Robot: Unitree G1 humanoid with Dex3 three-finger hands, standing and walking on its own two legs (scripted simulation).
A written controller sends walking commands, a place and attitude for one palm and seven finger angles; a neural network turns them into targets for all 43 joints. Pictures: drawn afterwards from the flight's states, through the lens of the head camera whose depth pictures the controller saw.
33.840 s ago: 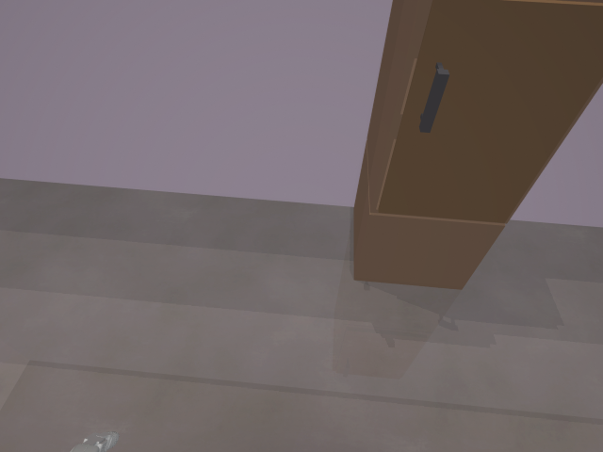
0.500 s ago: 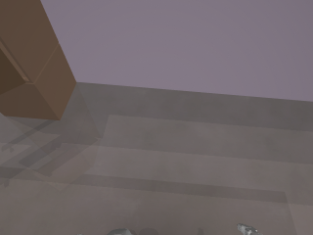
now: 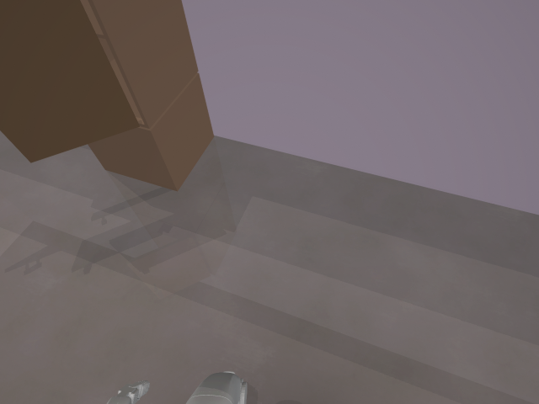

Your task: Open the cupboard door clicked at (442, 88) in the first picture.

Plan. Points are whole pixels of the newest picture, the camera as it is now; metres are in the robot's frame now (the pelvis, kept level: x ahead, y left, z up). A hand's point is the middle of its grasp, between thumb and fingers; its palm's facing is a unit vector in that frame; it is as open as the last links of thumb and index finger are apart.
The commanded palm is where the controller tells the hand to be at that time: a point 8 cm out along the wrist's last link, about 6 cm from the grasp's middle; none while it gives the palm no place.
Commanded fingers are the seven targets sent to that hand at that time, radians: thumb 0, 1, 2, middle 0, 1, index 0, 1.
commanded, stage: turn to face it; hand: left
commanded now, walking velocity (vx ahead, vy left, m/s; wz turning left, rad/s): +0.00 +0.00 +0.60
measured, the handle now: out of the picture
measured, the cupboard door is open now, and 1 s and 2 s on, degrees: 47 47 47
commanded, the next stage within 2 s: take the last steps up to it in 0.70 s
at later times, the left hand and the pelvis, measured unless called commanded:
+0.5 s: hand out of the picture +0.05 +0.24 -0.16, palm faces +0.28 -0.92 -0.26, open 7.4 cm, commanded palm none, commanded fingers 0.00 0.90 0.90 -0.20 -0.30 -0.20 -0.30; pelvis +0.02 +0.01 +0.00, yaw +15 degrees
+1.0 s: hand out of the picture -0.05 +0.19 -0.19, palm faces +0.49 -0.85 -0.18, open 7.4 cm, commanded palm none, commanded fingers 0.00 0.90 0.90 -0.20 -0.30 -0.20 -0.30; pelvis +0.02 +0.01 -0.01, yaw +26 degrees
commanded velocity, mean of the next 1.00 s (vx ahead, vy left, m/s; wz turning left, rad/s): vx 0.07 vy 0.03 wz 0.36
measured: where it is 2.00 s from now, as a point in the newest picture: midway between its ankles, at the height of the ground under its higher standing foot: (222, 380)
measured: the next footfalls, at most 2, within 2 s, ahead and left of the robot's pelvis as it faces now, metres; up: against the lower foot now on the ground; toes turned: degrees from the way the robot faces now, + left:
left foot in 0.20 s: +0.04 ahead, +0.13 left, +0.00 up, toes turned +13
right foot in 0.58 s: +0.09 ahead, -0.12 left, +0.00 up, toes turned +14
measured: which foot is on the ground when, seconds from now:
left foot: up 0.00-0.18, down 0.20-0.58, up 0.60-0.94, down 0.96-1.00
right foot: down 0.00-0.20, up 0.22-0.56, down 0.58-0.96, up 0.98-1.00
